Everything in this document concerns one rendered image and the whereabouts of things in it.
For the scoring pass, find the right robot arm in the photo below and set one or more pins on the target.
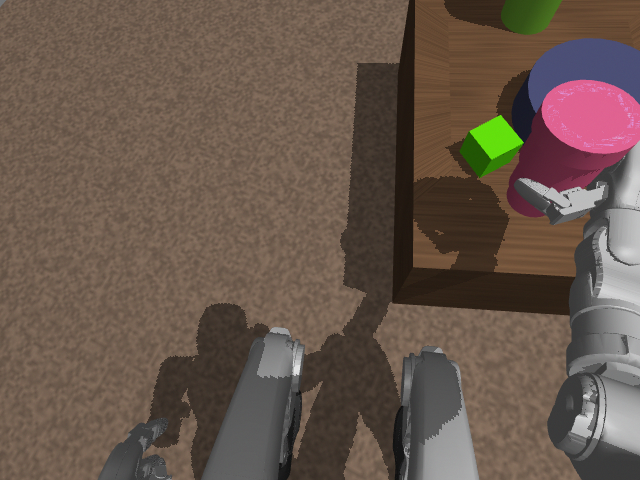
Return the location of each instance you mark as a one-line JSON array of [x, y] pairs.
[[596, 416]]

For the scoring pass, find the left robot foot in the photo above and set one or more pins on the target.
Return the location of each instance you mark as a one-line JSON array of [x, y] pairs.
[[285, 467]]

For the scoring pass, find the right robot hand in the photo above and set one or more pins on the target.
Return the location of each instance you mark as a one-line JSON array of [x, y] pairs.
[[616, 186]]

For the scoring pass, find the left robot hand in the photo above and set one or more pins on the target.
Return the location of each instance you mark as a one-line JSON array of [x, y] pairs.
[[125, 461]]

